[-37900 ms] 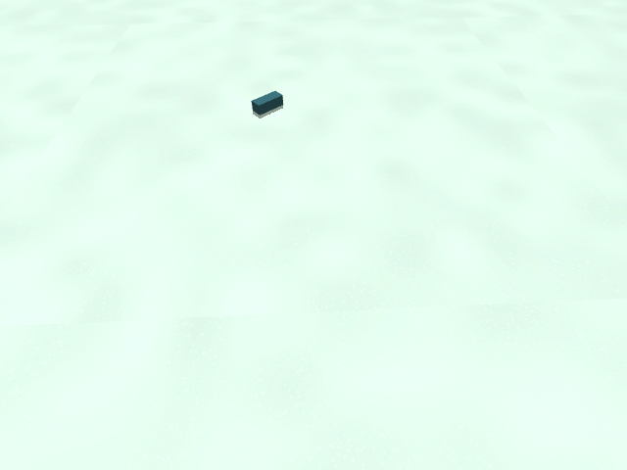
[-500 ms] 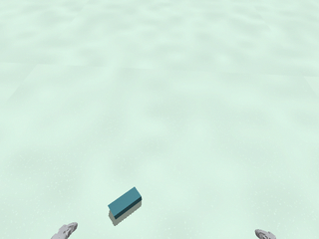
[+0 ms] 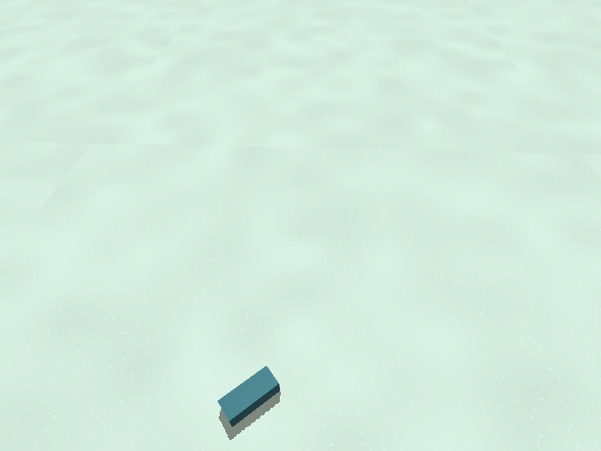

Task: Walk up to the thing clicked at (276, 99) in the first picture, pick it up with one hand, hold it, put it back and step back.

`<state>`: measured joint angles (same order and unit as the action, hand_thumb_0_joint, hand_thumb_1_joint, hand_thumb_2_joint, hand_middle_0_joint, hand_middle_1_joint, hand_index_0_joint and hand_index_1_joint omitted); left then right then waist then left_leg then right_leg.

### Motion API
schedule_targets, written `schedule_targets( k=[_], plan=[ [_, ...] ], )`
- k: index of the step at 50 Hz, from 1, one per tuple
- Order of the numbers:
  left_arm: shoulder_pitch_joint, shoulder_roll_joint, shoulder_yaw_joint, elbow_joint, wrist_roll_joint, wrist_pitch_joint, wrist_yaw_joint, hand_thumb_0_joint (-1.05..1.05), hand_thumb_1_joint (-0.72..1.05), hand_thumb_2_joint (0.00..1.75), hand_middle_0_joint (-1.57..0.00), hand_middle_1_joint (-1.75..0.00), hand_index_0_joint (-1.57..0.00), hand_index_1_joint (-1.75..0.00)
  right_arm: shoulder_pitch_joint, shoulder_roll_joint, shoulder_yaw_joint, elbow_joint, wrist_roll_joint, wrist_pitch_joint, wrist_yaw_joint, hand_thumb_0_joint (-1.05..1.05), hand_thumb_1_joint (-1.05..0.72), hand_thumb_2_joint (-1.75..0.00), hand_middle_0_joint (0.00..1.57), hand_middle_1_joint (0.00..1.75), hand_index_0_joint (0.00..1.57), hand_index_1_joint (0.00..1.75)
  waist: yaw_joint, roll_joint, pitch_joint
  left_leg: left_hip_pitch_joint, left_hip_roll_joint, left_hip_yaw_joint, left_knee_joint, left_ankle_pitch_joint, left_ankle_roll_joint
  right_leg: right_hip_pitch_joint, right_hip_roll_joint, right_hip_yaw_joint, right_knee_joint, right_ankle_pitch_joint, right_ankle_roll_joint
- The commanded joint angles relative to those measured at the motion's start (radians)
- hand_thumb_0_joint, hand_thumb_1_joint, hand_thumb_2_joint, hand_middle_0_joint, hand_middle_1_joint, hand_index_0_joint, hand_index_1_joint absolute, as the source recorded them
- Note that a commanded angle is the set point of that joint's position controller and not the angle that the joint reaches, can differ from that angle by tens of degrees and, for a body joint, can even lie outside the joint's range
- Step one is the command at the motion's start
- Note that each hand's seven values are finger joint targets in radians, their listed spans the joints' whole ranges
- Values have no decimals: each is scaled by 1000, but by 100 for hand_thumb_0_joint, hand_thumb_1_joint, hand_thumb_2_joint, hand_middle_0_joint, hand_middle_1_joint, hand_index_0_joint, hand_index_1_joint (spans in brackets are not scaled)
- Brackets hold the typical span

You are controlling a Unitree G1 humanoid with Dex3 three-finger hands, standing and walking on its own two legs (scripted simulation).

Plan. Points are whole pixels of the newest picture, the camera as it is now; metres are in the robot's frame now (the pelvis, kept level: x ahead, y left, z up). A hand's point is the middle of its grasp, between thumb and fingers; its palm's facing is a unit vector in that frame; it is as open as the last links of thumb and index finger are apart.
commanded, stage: stand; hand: left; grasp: from above
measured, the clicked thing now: (249, 395) +0.44 +0.21 -0.75
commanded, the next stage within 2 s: step back in 1.76 s
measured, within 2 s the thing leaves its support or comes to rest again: neither
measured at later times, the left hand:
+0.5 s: hand out of the picture +0.06 +0.23 -0.16, palm faces +0.00 -0.94 -0.33, open 7.4 cm
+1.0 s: hand out of the picture +0.09 +0.23 -0.16, palm faces +0.00 -0.94 -0.33, open 7.4 cm
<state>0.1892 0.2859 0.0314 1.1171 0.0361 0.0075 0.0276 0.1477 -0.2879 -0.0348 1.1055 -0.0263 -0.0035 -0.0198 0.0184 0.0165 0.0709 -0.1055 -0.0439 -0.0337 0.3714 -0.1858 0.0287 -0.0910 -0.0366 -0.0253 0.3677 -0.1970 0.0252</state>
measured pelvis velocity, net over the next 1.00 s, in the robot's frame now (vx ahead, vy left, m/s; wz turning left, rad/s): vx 0.01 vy -0.01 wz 0.00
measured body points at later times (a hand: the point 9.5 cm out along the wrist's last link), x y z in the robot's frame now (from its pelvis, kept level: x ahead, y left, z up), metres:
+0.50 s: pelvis +0.00 -0.01 +0.00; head +0.00 -0.01 +0.45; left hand +0.06 +0.28 -0.14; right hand +0.06 -0.30 -0.14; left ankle +0.01 +0.10 -0.75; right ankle +0.01 -0.13 -0.75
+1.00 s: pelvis +0.01 -0.01 +0.00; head +0.02 -0.01 +0.45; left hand +0.09 +0.28 -0.13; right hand +0.09 -0.31 -0.13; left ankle +0.01 +0.10 -0.75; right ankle +0.01 -0.13 -0.75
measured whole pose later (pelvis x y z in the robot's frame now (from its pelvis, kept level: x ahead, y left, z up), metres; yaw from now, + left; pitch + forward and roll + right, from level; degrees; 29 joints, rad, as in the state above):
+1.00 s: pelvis +0.01 -0.01 +0.00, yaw +0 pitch -3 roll +0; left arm 0.10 0.32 0.03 1.15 0.02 0.00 0.01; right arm 0.10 -0.33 -0.01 1.14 -0.02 -0.01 -0.01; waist 0.00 0.01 0.06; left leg -0.09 -0.02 -0.04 0.31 -0.17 0.01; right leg -0.07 -0.01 -0.03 0.30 -0.18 0.01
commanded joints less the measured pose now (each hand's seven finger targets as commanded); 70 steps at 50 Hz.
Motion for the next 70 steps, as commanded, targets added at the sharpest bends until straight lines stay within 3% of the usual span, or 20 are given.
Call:
schedule_targets(
  k=[1,5,22,32,35,39,43,51,70],
  plan=[
    [-52,190,31,-38,-7,-25,15,0,90,90,-20,-30,-20,-30,-41,-189,-30,-47,-1,-17,-10,0,-90,-90,20,30,20,30,-1,-10,-6,-44,127,-121,-119,8,-2,-12,-76,79,-78,31,-28],
    [-60,203,32,-32,-5,-29,14,0,90,90,-20,-30,-20,-30,-56,-197,-30,-44,3,-18,-9,0,-90,-90,20,30,20,30,-3,-30,-40,-14,131,-115,-109,51,1,-6,-84,84,-92,40,-31],
    [-101,223,32,-18,-12,-31,3,0,90,90,-20,-30,-20,-30,-73,-224,-16,-28,6,-20,-6,0,-90,-90,20,30,20,30,-8,-2,-44,-32,143,-109,-118,40,-1,9,-87,94,-110,47,-35],
    [-118,228,31,-16,-17,-34,1,0,90,90,-20,-30,-20,-30,-70,-233,-12,-20,7,-24,-6,0,-90,-90,20,30,20,30,-11,-12,-81,0,155,-103,-103,148,3,39,-96,92,-105,118,-36],
    [-114,224,28,-12,-17,-32,-1,0,90,90,-20,-30,-20,-30,-75,-236,-11,-18,7,-23,-6,0,-90,-90,20,30,20,30,-7,-5,-62,-13,153,-108,-112,107,1,29,-93,90,-110,79,-36],
    [-122,232,28,-21,-17,-36,-2,0,90,90,-20,-30,-20,-30,-79,-238,-10,-21,9,-26,-5,0,-90,-90,20,30,20,30,-11,-14,-89,13,156,-101,-98,184,0,34,-96,89,-106,144,-37],
    [-126,232,28,-20,-19,-35,-2,0,90,90,-20,-30,-20,-30,-73,-243,-9,-17,9,-23,-4,0,-90,-90,20,30,20,30,-16,-5,-72,-12,155,-101,-106,147,-1,39,-95,89,-111,123,-35],
    [-124,236,27,-25,-20,-37,-4,0,90,90,-20,-30,-20,-30,-88,-250,-11,-21,10,-28,-3,0,-90,-90,20,30,20,30,-10,-10,-94,21,162,-101,-97,204,0,40,-97,85,-104,151,-38],
    [-118,248,24,-32,-23,-36,-8,0,90,90,-20,-30,-20,-30,-85,-255,-8,-23,11,-29,-1,0,-90,-90,20,30,20,30,-10,-10,-93,17,166,-101,-104,198,-3,36,-99,86,-95,150,-44]
  ],
)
